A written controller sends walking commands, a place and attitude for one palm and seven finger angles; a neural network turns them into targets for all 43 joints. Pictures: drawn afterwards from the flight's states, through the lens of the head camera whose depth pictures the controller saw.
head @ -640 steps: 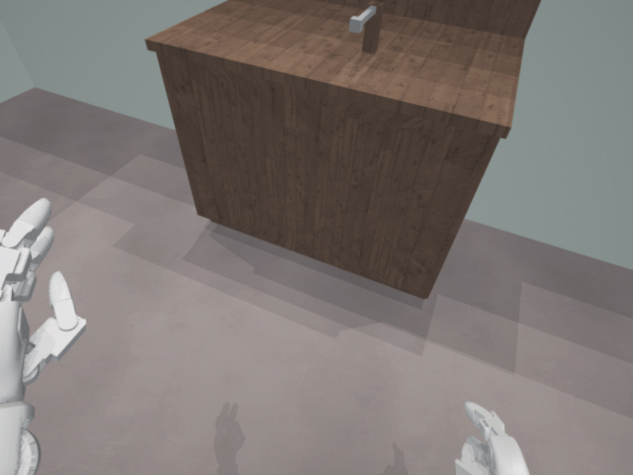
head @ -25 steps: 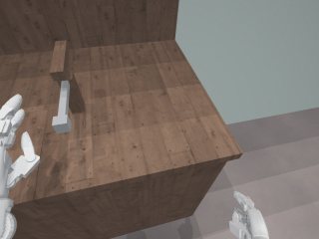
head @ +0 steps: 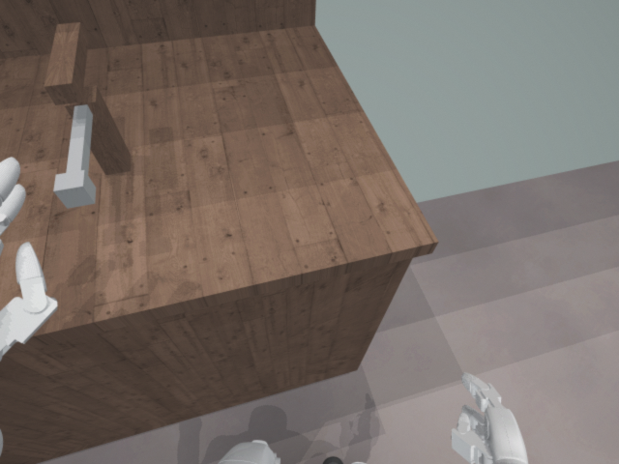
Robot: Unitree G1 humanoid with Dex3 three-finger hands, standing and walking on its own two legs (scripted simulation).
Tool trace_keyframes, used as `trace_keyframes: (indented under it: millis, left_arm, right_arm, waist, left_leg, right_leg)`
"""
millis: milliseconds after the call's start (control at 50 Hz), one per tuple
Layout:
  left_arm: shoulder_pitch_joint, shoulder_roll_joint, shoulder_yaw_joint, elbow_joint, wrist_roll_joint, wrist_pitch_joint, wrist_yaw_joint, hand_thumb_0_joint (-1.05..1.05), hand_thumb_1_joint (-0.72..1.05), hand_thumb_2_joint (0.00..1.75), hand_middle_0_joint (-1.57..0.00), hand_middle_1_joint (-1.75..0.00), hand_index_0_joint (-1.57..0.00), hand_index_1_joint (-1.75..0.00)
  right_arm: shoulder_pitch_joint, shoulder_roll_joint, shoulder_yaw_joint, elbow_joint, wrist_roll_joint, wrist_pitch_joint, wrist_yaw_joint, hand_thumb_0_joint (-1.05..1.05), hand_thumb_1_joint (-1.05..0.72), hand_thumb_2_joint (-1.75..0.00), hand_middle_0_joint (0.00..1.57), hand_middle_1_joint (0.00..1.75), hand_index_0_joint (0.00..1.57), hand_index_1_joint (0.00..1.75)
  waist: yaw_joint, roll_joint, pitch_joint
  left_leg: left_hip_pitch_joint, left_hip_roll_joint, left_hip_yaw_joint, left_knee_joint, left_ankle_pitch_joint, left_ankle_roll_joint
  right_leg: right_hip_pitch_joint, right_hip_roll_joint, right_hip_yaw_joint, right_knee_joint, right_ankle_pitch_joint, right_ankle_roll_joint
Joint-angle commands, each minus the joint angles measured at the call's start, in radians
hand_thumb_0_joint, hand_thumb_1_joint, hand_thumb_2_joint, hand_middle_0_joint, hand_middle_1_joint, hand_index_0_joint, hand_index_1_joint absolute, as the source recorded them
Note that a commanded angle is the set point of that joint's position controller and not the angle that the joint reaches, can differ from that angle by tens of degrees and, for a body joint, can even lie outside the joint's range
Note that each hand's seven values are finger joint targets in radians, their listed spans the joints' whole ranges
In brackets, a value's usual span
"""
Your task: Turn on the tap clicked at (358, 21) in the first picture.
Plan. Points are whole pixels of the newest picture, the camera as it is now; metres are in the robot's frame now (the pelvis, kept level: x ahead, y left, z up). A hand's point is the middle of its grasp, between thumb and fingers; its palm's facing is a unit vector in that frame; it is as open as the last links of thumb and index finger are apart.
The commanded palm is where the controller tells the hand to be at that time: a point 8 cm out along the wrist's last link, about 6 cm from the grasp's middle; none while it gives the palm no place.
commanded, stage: come to a stop and stand still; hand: left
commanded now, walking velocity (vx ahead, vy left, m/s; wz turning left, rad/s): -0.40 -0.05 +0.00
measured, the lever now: (75, 189) +0.35 +0.29 +0.16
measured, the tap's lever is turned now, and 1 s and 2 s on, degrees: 0 0 0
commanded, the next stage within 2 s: look again from close up in 1.42 s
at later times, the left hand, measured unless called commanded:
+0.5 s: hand out of the picture +0.16 +0.30 +0.17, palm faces +0.48 -0.81 -0.33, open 7.4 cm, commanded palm +0.10 +0.32 +0.18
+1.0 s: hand out of the picture +0.16 +0.29 +0.15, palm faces +0.28 -0.86 -0.43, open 7.4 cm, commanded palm +0.10 +0.33 +0.18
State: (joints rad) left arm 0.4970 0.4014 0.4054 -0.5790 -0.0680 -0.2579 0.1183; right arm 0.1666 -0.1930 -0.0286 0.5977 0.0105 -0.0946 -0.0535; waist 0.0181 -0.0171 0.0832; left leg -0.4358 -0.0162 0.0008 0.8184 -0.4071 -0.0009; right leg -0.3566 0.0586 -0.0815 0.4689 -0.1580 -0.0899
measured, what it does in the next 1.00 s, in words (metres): steps on the spot: left foot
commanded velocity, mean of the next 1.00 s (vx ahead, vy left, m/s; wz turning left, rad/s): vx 0.06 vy -0.04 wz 0.00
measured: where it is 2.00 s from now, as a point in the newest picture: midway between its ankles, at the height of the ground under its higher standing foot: outside the picture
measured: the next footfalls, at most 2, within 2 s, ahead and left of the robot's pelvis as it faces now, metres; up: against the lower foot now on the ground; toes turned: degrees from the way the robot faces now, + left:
left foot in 0.18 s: -0.06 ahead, +0.14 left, +0.00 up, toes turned +3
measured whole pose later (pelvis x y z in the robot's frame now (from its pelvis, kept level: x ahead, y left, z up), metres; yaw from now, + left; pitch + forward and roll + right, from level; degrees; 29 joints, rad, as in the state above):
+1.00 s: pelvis -0.06 +0.05 +0.00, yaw +0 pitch -2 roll +0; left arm 0.47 0.38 0.34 -0.44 -0.05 -0.22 0.07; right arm 0.18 -0.20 -0.01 0.55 0.02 -0.12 0.00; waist -0.01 -0.01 0.07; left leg -0.13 -0.01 0.08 0.49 -0.34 0.04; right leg -0.29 0.00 -0.02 0.48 -0.17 -0.01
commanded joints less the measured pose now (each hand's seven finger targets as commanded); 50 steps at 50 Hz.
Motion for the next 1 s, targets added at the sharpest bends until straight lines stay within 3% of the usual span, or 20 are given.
trace_keyframes:
  millis: [0, 80, 120, 200, 220, 240, 380, 480, 540, 620, 640, 660, 680, 720, 780, 820, 860, 900, 940, 980]
  left_arm:
    - [0.051, 0.140, 0.103, -0.128, 0.001, -0.039, 0.040, 0.00, 0.90, 0.90, -0.20, -0.30, -0.20, -0.30]
    - [0.054, 0.168, 0.118, -0.168, 0.007, -0.010, 0.060, 0.00, 0.90, 0.90, -0.20, -0.30, -0.20, -0.30]
    - [0.007, 0.165, 0.104, -0.203, 0.010, -0.010, 0.063, 0.00, 0.90, 0.90, -0.20, -0.30, -0.20, -0.30]
    - [-0.050, 0.164, 0.092, -0.243, 0.015, 0.003, 0.054, 0.00, 0.90, 0.90, -0.20, -0.30, -0.20, -0.30]
    - [-0.120, 0.188, 0.101, -0.284, 0.008, 0.007, 0.049, 0.00, 0.90, 0.90, -0.20, -0.30, -0.20, -0.30]
    - [-0.130, 0.172, 0.096, -0.246, 0.019, 0.016, 0.040, 0.00, 0.90, 0.90, -0.20, -0.30, -0.20, -0.30]
    - [-0.194, 0.081, 0.014, 0.001, 0.032, 0.056, -0.005, 0.00, 0.90, 0.90, -0.20, -0.30, -0.20, -0.30]
    - [-0.157, 0.087, 0.015, -0.022, 0.009, 0.062, -0.011, 0.00, 0.90, 0.90, -0.20, -0.30, -0.20, -0.30]
    - [-0.186, 0.132, 0.044, -0.169, 0.006, 0.036, 0.004, 0.00, 0.90, 0.90, -0.20, -0.30, -0.20, -0.30]
    - [-0.146, 0.185, 0.105, -0.291, 0.009, 0.005, 0.033, 0.00, 0.90, 0.90, -0.20, -0.30, -0.20, -0.30]
    - [-1.064, 0.923, 0.652, -0.379, 0.181, -0.074, 0.026, 0.00, 0.90, 0.90, -0.20, -0.30, -0.20, -0.30]
    - [-0.583, 0.360, 0.300, 0.121, 0.063, -0.031, -0.031, 0.00, 0.90, 0.90, -0.20, -0.30, -0.20, -0.30]
    - [-0.403, 0.263, 0.219, 0.012, -0.001, -0.025, -0.008, 0.00, 0.90, 0.90, -0.20, -0.30, -0.20, -0.30]
    - [-0.341, 0.201, 0.133, 0.025, 0.015, -0.051, -0.011, 0.00, 0.90, 0.90, -0.20, -0.30, -0.20, -0.30]
    - [-0.059, 0.027, -0.016, -0.015, 0.002, -0.038, -0.030, 0.00, 0.90, 0.90, -0.20, -0.30, -0.20, -0.30]
    - [-0.054, 0.084, 0.022, -0.061, 0.011, -0.017, -0.027, 0.00, 0.90, 0.90, -0.20, -0.30, -0.20, -0.30]
    - [-0.050, 0.141, 0.092, -0.038, 0.006, -0.007, -0.016, 0.00, 0.90, 0.90, -0.20, -0.30, -0.20, -0.30]
    - [-0.046, 0.173, 0.155, -0.002, -0.003, -0.009, -0.003, 0.00, 0.90, 0.90, -0.20, -0.30, -0.20, -0.30]
    - [-0.093, 0.181, 0.171, -0.031, -0.005, -0.018, -0.003, 0.00, 0.90, 0.90, -0.20, -0.30, -0.20, -0.30]
    - [-0.202, 0.207, 0.169, -0.138, 0.002, -0.028, -0.001, 0.00, 0.90, 0.90, -0.20, -0.30, -0.20, -0.30]
  right_arm:
    - [-0.070, -0.071, -0.008, -0.132, -0.015, -0.052, -0.010, 0.00, -0.90, -0.90, 0.20, 0.30, 0.20, 0.30]
    - [-0.038, -0.096, -0.006, -0.142, -0.008, -0.047, -0.014, 0.00, -0.90, -0.90, 0.20, 0.30, 0.20, 0.30]
    - [-0.006, -0.106, -0.014, -0.148, -0.009, -0.049, -0.025, 0.00, -0.90, -0.90, 0.20, 0.30, 0.20, 0.30]
    - [-0.007, -0.144, -0.044, -0.169, 0.006, -0.064, -0.029, 0.00, -0.90, -0.90, 0.20, 0.30, 0.20, 0.30]
    - [-0.045, -0.127, -0.025, -0.174, 0.007, -0.065, -0.024, 0.00, -0.90, -0.90, 0.20, 0.30, 0.20, 0.30]
    - [-0.054, -0.122, -0.025, -0.163, 0.007, -0.069, -0.015, 0.00, -0.90, -0.90, 0.20, 0.30, 0.20, 0.30]
    - [-0.008, -0.146, -0.039, -0.138, 0.019, -0.057, 0.037, 0.00, -0.90, -0.90, 0.20, 0.30, 0.20, 0.30]
    - [-0.015, -0.142, -0.039, -0.161, 0.024, -0.048, 0.039, 0.00, -0.90, -0.90, 0.20, 0.30, 0.20, 0.30]
    - [-0.034, -0.127, -0.018, -0.167, 0.007, -0.054, 0.035, 0.00, -0.90, -0.90, 0.20, 0.30, 0.20, 0.30]
    - [-0.057, -0.116, -0.018, -0.177, 0.007, -0.071, 0.032, 0.00, -0.90, -0.90, 0.20, 0.30, 0.20, 0.30]
    - [0.166, -0.108, -0.024, -0.079, -0.057, -0.134, 0.028, 0.00, -0.90, -0.90, 0.20, 0.30, 0.20, 0.30]
    - [0.069, -0.035, -0.017, -0.080, -0.036, -0.148, 0.038, 0.00, -0.90, -0.90, 0.20, 0.30, 0.20, 0.30]
    - [0.017, -0.089, -0.023, -0.164, 0.016, -0.137, 0.058, 0.00, -0.90, -0.90, 0.20, 0.30, 0.20, 0.30]
    - [0.045, -0.125, -0.023, -0.143, -0.007, -0.150, 0.052, 0.00, -0.90, -0.90, 0.20, 0.30, 0.20, 0.30]
    - [0.001, -0.133, -0.036, -0.162, 0.010, -0.132, 0.092, 0.00, -0.90, -0.90, 0.20, 0.30, 0.20, 0.30]
    - [-0.013, -0.150, -0.041, -0.179, 0.009, -0.115, 0.101, 0.00, -0.90, -0.90, 0.20, 0.30, 0.20, 0.30]
    - [-0.029, -0.160, -0.045, -0.189, 0.013, -0.100, 0.084, 0.00, -0.90, -0.90, 0.20, 0.30, 0.20, 0.30]
    - [-0.046, -0.147, -0.041, -0.191, 0.015, -0.078, 0.057, 0.00, -0.90, -0.90, 0.20, 0.30, 0.20, 0.30]
    - [-0.070, -0.137, -0.030, -0.209, 0.009, -0.066, 0.033, 0.00, -0.90, -0.90, 0.20, 0.30, 0.20, 0.30]
    - [-0.082, -0.135, -0.019, -0.215, 0.006, -0.068, 0.020, 0.00, -0.90, -0.90, 0.20, 0.30, 0.20, 0.30]
  waist:
    - [0.006, -0.069, -0.224]
    - [-0.001, -0.045, -0.307]
    - [-0.006, -0.025, -0.317]
    - [0.003, 0.098, -0.268]
    - [-0.010, 0.258, -0.199]
    - [-0.004, 0.277, -0.129]
    - [-0.028, 0.130, 0.050]
    - [-0.028, -0.026, -0.014]
    - [-0.027, 0.047, -0.068]
    - [-0.010, 0.181, -0.173]
    - [0.044, -0.014, -0.151]
    - [0.040, -0.061, -0.356]
    - [0.016, 0.095, -0.369]
    - [0.003, 0.163, -0.352]
    - [0.013, 0.204, -0.310]
    - [0.021, 0.036, -0.292]
    - [0.017, -0.127, -0.287]
    - [0.002, -0.138, -0.251]
    - [0.001, -0.016, -0.187]
    - [0.005, 0.121, -0.171]
  left_leg:
    - [-0.020, 0.019, -0.024, 0.010, -0.077, -0.008]
    - [0.139, 0.014, 0.038, -0.282, 0.002, 0.014]
    - [0.270, 0.011, 0.082, -0.452, 0.115, 0.027]
    - [0.348, 0.172, -0.006, -0.514, 0.364, 0.064]
    - [0.225, 0.210, -0.097, -0.542, 0.360, 0.074]
    - [0.143, 0.233, -0.094, -0.562, 0.321, 0.076]
    - [0.089, 0.205, -0.080, -0.459, 0.186, 0.083]
    - [0.140, 0.075, -0.022, -0.344, 0.038, 0.052]
    - [0.180, 0.069, -0.034, -0.392, 0.102, 0.049]
    - [0.223, 0.127, -0.068, -0.408, 0.427, 0.039]
    - [0.010, 0.111, 0.059, -0.164, 0.519, 0.032]
    - [0.087, -0.001, 0.033, -0.137, 0.450, 0.001]
    - [0.148, -0.005, 0.020, -0.184, 0.442, -0.042]
    - [0.247, 0.046, 0.033, -0.363, 0.464, -0.015]
    - [0.399, 0.133, -0.007, -0.334, 0.852, 0.012]
    - [0.321, 0.125, 0.019, -0.272, 0.917, -0.016]
    - [0.222, 0.093, 0.018, -0.237, 0.734, -0.023]
    - [0.225, 0.073, 0.008, -0.335, 0.490, -0.019]
    - [0.249, 0.095, -0.013, -0.455, 0.346, 0.002]
    - [0.255, 0.118, -0.029, -0.482, 0.380, 0.019]
  right_leg:
    - [0.192, -0.370, 0.314, -0.187, 0.173, -0.084]
    - [0.222, -0.326, 0.315, -0.182, -0.014, -0.040]
    - [0.221, -0.243, 0.219, -0.161, -0.133, 0.031]
    - [0.234, -0.094, 0.093, 0.019, -0.011, 0.095]
    - [0.228, -0.100, 0.056, 0.091, -0.058, 0.096]
    - [0.223, -0.089, 0.046, 0.145, -0.118, 0.091]
    - [0.190, -0.037, -0.005, -0.017, -0.116, 0.061]
    - [0.157, -0.112, 0.188, -0.127, -0.166, 0.007]
    - [0.182, -0.135, 0.187, -0.110, -0.156, 0.012]
    - [0.324, -0.101, 0.094, 0.012, 0.183, 0.045]
    - [0.351, -0.088, 0.149, 0.020, 0.432, 0.081]
    - [0.458, -0.196, 0.256, 0.037, 0.651, -0.075]
    - [0.532, -0.245, 0.289, 0.048, 0.752, -0.100]
    - [0.412, -0.227, 0.246, 0.074, 0.649, -0.021]
    - [0.250, -0.129, 0.114, 0.098, 0.444, 0.066]
    - [0.317, -0.099, 0.056, 0.038, 0.425, 0.058]
    - [0.378, -0.136, 0.096, 0.005, 0.490, 0.021]
    - [0.318, -0.174, 0.126, -0.008, 0.404, 0.015]
    - [0.224, -0.143, 0.137, -0.010, 0.174, 0.048]
    - [0.220, -0.104, 0.115, 0.034, 0.142, 0.057]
